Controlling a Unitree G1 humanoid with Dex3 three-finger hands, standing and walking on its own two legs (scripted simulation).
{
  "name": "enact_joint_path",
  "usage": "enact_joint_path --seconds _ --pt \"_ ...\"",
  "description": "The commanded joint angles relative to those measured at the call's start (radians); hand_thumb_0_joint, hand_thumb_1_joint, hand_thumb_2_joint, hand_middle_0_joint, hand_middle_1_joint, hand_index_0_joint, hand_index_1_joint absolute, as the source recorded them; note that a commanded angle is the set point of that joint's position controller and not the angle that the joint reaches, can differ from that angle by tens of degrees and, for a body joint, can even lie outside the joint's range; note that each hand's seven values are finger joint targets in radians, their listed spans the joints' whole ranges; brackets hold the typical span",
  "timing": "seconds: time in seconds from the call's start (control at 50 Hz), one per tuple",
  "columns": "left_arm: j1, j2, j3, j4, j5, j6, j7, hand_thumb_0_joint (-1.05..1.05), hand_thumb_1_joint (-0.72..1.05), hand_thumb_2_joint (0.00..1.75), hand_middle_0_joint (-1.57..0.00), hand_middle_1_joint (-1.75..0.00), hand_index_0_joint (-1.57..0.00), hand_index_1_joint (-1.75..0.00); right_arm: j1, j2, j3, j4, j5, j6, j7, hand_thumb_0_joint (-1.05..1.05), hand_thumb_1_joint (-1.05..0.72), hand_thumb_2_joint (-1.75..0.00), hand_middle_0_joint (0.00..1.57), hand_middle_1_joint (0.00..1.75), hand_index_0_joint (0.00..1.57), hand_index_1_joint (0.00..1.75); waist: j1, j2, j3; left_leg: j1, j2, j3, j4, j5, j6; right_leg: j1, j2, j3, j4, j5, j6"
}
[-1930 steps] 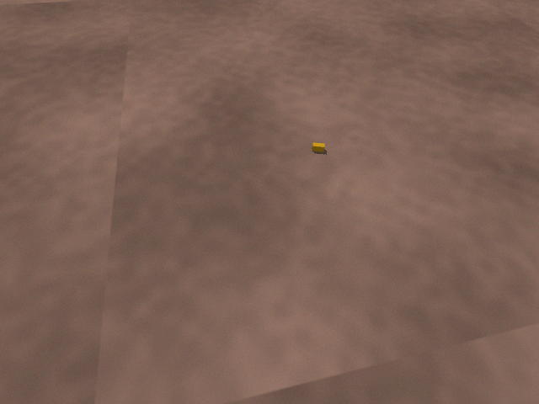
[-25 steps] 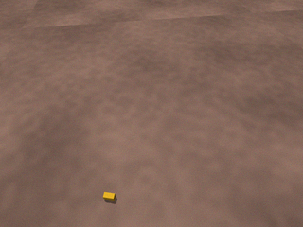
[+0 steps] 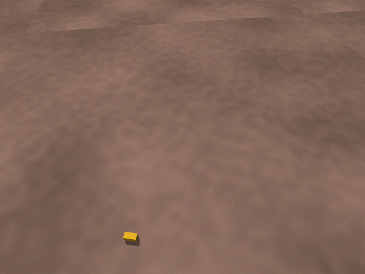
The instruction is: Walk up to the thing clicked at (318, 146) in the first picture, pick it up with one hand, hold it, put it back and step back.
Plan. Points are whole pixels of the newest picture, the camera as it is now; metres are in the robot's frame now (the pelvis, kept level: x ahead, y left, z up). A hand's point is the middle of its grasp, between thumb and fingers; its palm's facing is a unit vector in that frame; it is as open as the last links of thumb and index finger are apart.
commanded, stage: stand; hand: left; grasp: from above
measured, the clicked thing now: (130, 236) +0.42 +0.26 -0.76
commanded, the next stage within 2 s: step back in 0.28 s
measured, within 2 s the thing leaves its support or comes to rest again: neither
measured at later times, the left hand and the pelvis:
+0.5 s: hand out of the picture +0.07 +0.27 -0.17, palm faces -0.02 -0.93 -0.38, open 7.4 cm; pelvis -0.03 +0.00 -0.01, yaw +0 degrees
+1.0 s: hand out of the picture +0.00 +0.29 -0.18, palm faces -0.12 -0.92 -0.36, open 7.3 cm; pelvis -0.12 +0.03 -0.02, yaw -5 degrees
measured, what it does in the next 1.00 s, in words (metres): walks backwards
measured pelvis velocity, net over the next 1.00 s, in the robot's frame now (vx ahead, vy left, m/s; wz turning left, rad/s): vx -0.12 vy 0.03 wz -0.09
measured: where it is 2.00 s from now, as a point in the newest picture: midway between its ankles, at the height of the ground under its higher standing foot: outside the picture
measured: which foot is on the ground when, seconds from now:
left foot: down 0.00-1.00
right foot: down 0.00-0.64, up 0.66-1.00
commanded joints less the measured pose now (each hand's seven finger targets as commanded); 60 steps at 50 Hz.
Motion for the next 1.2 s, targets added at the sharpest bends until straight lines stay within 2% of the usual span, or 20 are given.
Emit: enact_joint_path --seconds 0.0,0.24,0.26,0.32,0.46,0.52,0.58,0.62,0.66,0.72,0.74,0.92,1.0,1.04,1.06,1.08,1.1,1.12,1.14,1.18 --pt "-0.037 0.2 0.035 -0.057 -0.008 -0.02 0.015 0.0 0.9 0.9 -0.2 -0.3 -0.2 -0.3 -0.029 -0.201 -0.033 -0.057 0.004 -0.025 -0.012 0.0 -0.9 -0.9 0.2 0.3 0.2 0.3 -0.006 -0.003 -0.079 0.03 0.113 -0.091 -0.045 0.126 0.027 -0.004 -0.11 0.072 -0.049 0.149 -0.03" --pt "-0.042 0.213 0.034 -0.059 -0.009 -0.019 0.014 0.0 0.9 0.9 -0.2 -0.3 -0.2 -0.3 -0.028 -0.206 -0.033 -0.054 0.003 -0.025 -0.014 0.0 -0.9 -0.9 0.2 0.3 0.2 0.3 -0.006 -0.003 -0.084 0.053 0.118 -0.085 -0.043 0.142 0.024 -0.011 -0.111 0.076 -0.047 0.17 -0.034" --pt "-0.03 0.281 0.079 -0.09 -0.021 -0.01 0.018 0.0 0.9 0.9 -0.2 -0.3 -0.2 -0.3 -0.06 -0.256 -0.048 -0.076 0.0 -0.008 -0.012 0.0 -0.9 -0.9 0.2 0.3 0.2 0.3 0.005 -0.017 0.021 -0.027 0.106 -0.1 0.043 0.265 0.05 -0.09 -0.093 0.081 0.025 0.302 -0.039" --pt "0.003 0.272 0.086 -0.118 -0.023 -0.003 0.024 0.0 0.9 0.9 -0.2 -0.3 -0.2 -0.3 -0.034 -0.234 -0.052 -0.107 0.012 0.002 -0.011 0.0 -0.9 -0.9 0.2 0.3 0.2 0.3 0.0 -0.024 -0.058 -0.007 0.105 -0.075 0.106 0.302 0.064 -0.067 -0.097 0.081 0.07 0.343 -0.064" --pt "-0.042 0.311 0.101 -0.216 -0.009 0.016 0.021 0.0 0.9 0.9 -0.2 -0.3 -0.2 -0.3 -0.01 -0.226 -0.065 -0.168 0.01 0.028 -0.005 0.0 -0.9 -0.9 0.2 0.3 0.2 0.3 -0.007 -0.087 -0.142 -0.048 -0.001 -0.032 0.323 0.048 0.053 -0.13 -0.208 0.212 0.061 0.323 -0.179" --pt "-0.095 0.332 0.108 -0.261 0.006 0.024 0.02 0.0 0.9 0.9 -0.2 -0.3 -0.2 -0.3 0.053 -0.215 -0.072 -0.175 0.004 0.037 -0.001 0.0 -0.9 -0.9 0.2 0.3 0.2 0.3 -0.021 -0.189 -0.12 -0.07 -0.043 -0.029 0.427 -0.209 0.051 -0.202 -0.274 0.254 0.062 0.285 -0.234" --pt "-0.128 0.302 0.104 -0.298 0.003 0.037 0.015 0.0 0.9 0.9 -0.2 -0.3 -0.2 -0.3 0.101 -0.253 -0.085 -0.185 0.002 0.028 0.003 0.0 -0.9 -0.9 0.2 0.3 0.2 0.3 -0.049 -0.11 -0.131 -0.052 0.044 -0.109 0.294 0.021 0.089 -0.245 -0.173 0.151 0.216 0.146 -0.154" --pt "-0.103 0.218 0.087 -0.311 -0.005 0.047 0.024 0.0 0.9 0.9 -0.2 -0.3 -0.2 -0.3 0.067 -0.361 -0.105 -0.207 -0.01 0.01 0.0 0.0 -0.9 -0.9 0.2 0.3 0.2 0.3 -0.035 0.183 -0.071 -0.037 0.305 -0.438 0.002 0.388 0.182 -0.37 0.12 0.05 0.541 -0.355 -0.045" --pt "-0.03 0.232 0.092 -0.29 0.0 0.057 0.038 0.0 0.9 0.9 -0.2 -0.3 -0.2 -0.3 0.054 -0.377 -0.113 -0.238 -0.02 0.003 -0.013 0.0 -0.9 -0.9 0.2 0.3 0.2 0.3 -0.027 0.169 -0.105 -0.047 0.361 -0.489 0.028 0.477 0.219 -0.38 0.121 0.155 0.743 -0.451 -0.043" --pt "0.022 0.238 0.092 -0.274 -0.017 0.066 0.032 0.0 0.9 0.9 -0.2 -0.3 -0.2 -0.3 -0.049 -0.299 -0.098 -0.27 -0.024 0.001 -0.028 0.0 -0.9 -0.9 0.2 0.3 0.2 0.3 0.032 0.13 -0.092 -0.019 0.216 -0.254 0.072 0.457 0.155 -0.396 0.115 0.204 0.841 -0.316 -0.047" --pt "0.043 0.239 0.095 -0.273 -0.016 0.067 0.029 0.0 0.9 0.9 -0.2 -0.3 -0.2 -0.3 -0.054 -0.289 -0.094 -0.283 -0.02 -0.001 -0.03 0.0 -0.9 -0.9 0.2 0.3 0.2 0.3 0.035 0.146 -0.101 -0.015 0.218 -0.251 0.08 0.437 0.175 -0.388 0.119 0.185 0.874 -0.297 -0.039" --pt "0.028 0.234 0.104 -0.338 -0.006 0.053 0.022 0.0 0.9 0.9 -0.2 -0.3 -0.2 -0.3 0.059 -0.306 -0.106 -0.317 -0.013 0.008 -0.034 0.0 -0.9 -0.9 0.2 0.3 0.2 0.3 -0.047 0.139 -0.132 0.094 0.267 -0.252 0.129 0.402 0.262 -0.338 0.059 0.1 0.608 -0.338 0.019" --pt "0.12 0.243 0.113 -0.304 -0.002 0.049 0.009 0.0 0.9 0.9 -0.2 -0.3 -0.2 -0.3 0.013 -0.33 -0.11 -0.343 -0.015 0.019 -0.025 0.0 -0.9 -0.9 0.2 0.3 0.2 0.3 -0.016 0.182 -0.16 -0.028 0.256 -0.242 0.113 0.203 0.221 -0.177 0.025 0.022 0.383 -0.276 -0.01" --pt "0.225 0.232 0.12 -0.263 0.003 0.045 0.004 0.0 0.9 0.9 -0.2 -0.3 -0.2 -0.3 -0.04 -0.33 -0.108 -0.355 -0.006 0.029 -0.019 0.0 -0.9 -0.9 0.2 0.3 0.2 0.3 0.039 0.161 -0.176 -0.135 0.225 -0.202 0.159 0.089 0.173 -0.036 0.018 -0.01 0.165 -0.1 -0.04" --pt "0.235 0.246 0.127 -0.259 0.011 0.041 0.004 0.0 0.9 0.9 -0.2 -0.3 -0.2 -0.3 -0.045 -0.304 -0.099 -0.353 0.004 0.032 -0.016 0.0 -0.9 -0.9 0.2 0.3 0.2 0.3 0.049 0.116 -0.165 -0.199 0.182 -0.179 0.203 0.009 0.119 -0.006 0.001 0.038 0.112 -0.068 -0.064" --pt "0.201 0.307 0.146 -0.282 0.025 0.036 0.002 0.0 0.9 0.9 -0.2 -0.3 -0.2 -0.3 -0.023 -0.265 -0.088 -0.36 0.011 0.034 -0.014 0.0 -0.9 -0.9 0.2 0.3 0.2 0.3 0.028 -0.065 -0.124 -0.35 0.067 -0.131 0.336 -0.143 0.057 -0.002 -0.127 0.274 0.052 -0.119 -0.118" --pt "0.113 0.368 0.159 -0.327 0.02 0.036 -0.001 0.0 0.9 0.9 -0.2 -0.3 -0.2 -0.3 -0.011 -0.22 -0.077 -0.364 0.009 0.034 -0.02 0.0 -0.9 -0.9 0.2 0.3 0.2 0.3 0.015 -0.246 -0.039 -0.456 -0.107 -0.04 0.525 -0.374 0.005 -0.107 -0.276 0.458 -0.063 -0.23 -0.2" --pt "0.034 0.421 0.163 -0.371 0.03 0.037 0.004 0.0 0.9 0.9 -0.2 -0.3 -0.2 -0.3 -0.028 -0.26 -0.098 -0.351 0.001 0.042 -0.03 0.0 -0.9 -0.9 0.2 0.3 0.2 0.3 0.048 -0.273 0.021 -0.349 -0.101 -0.122 0.75 -0.444 -0.01 -0.363 -0.409 0.563 -0.115 -0.228 -0.331" --pt "-0.034 0.381 0.155 -0.395 0.029 0.032 0.008 0.0 0.9 0.9 -0.2 -0.3 -0.2 -0.3 0.01 -0.29 -0.106 -0.333 0.007 0.042 -0.027 0.0 -0.9 -0.9 0.2 0.3 0.2 0.3 0.005 -0.24 0.064 -0.293 -0.082 -0.173 0.835 -0.386 -0.002 -0.446 -0.39 0.523 -0.12 -0.207 -0.314" --pt "-0.104 0.285 0.131 -0.413 0.022 0.024 0.014 0.0 0.9 0.9 -0.2 -0.3 -0.2 -0.3 0.075 -0.266 -0.094 -0.298 0.019 0.039 -0.018 0.0 -0.9 -0.9 0.2 0.3 0.2 0.3 -0.041 -0.142 0.064 -0.321 -0.152 -0.189 0.874 -0.262 0.003 -0.339 -0.208 0.23 -0.027 0.058 -0.215"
